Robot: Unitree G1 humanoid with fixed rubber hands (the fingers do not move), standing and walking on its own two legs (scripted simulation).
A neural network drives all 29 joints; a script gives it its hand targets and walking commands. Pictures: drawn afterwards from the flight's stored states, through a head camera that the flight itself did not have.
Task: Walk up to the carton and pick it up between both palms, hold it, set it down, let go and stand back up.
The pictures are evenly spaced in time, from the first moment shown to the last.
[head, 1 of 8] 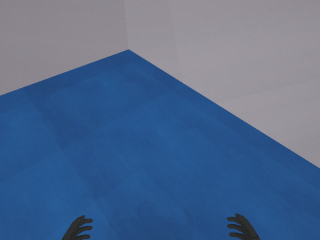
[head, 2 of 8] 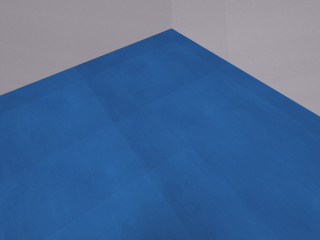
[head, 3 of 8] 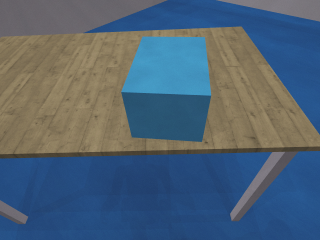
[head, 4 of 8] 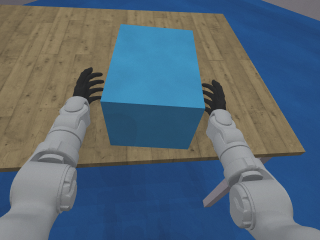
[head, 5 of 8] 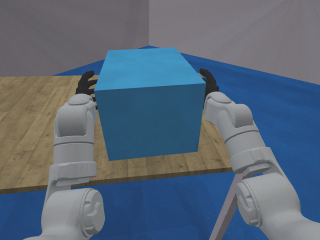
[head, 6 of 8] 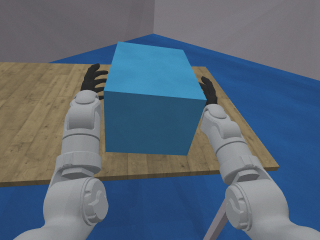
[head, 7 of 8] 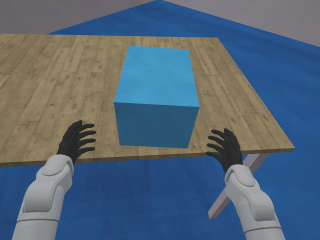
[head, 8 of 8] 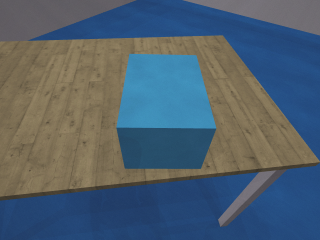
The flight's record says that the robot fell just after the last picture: no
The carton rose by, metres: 0.16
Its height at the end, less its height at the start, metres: +0.00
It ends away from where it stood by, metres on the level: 0.01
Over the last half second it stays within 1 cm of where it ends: yes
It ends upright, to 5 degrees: yes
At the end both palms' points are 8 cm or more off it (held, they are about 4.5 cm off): yes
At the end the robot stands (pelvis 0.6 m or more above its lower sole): yes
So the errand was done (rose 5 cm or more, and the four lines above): yes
